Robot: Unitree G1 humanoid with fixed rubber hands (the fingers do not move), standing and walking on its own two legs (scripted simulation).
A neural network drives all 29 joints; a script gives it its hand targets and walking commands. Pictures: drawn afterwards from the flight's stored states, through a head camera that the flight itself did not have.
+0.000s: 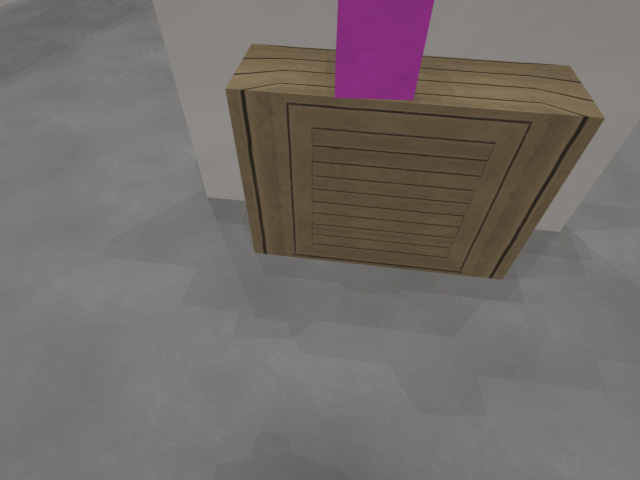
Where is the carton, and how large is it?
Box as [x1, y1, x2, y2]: [335, 0, 433, 99]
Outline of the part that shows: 338,0 335,63 335,97 412,99 433,0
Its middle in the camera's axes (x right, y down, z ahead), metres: +0.15 -0.53 +1.00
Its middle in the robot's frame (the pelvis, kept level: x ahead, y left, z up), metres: +1.12 -0.11 +0.07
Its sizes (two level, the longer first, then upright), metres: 0.210 0.200 0.250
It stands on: a pedestal, 0.71 m high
